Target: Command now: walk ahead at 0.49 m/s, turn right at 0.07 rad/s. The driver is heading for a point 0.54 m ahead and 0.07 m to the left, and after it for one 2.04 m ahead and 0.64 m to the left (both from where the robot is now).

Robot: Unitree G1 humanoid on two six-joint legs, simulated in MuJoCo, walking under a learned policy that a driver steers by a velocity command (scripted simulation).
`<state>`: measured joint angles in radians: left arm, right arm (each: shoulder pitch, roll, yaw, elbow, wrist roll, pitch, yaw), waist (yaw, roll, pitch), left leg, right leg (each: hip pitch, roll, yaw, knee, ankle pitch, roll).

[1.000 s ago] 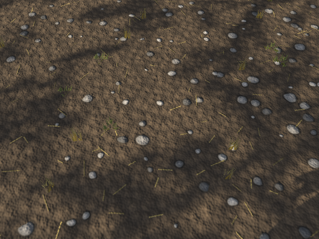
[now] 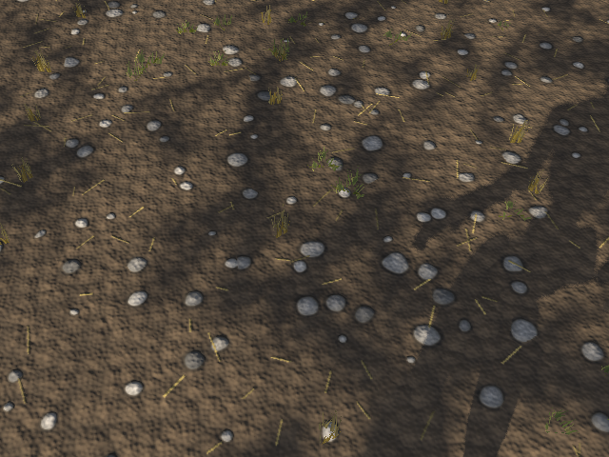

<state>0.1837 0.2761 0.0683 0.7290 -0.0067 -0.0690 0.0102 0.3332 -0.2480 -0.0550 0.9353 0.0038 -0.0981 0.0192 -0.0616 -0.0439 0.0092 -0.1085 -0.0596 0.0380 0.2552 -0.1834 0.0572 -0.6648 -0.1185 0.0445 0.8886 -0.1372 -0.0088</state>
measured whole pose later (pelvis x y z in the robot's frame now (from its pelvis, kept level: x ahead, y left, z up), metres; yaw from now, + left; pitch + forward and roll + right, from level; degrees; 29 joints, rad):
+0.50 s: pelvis +0.28 -0.06 +0.00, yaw +5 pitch +1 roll -2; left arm 0.31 0.25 0.07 0.83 0.02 -0.11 -0.01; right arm 0.19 -0.31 -0.07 0.85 0.03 -0.04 0.00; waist 0.03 0.05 0.02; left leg -0.67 0.10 -0.08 1.03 -0.16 0.00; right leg -0.11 0.04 -0.14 0.27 -0.17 -0.06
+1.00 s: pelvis +0.48 +0.02 -0.01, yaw +22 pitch +3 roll -1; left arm 0.09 0.31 0.06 0.72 0.01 -0.03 0.04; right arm 0.18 -0.30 -0.08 0.69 0.00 -0.01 0.01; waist -0.02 -0.02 0.07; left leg -0.41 -0.11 -0.06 0.45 -0.09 0.09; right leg -0.61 -0.05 0.09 1.07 -0.42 0.07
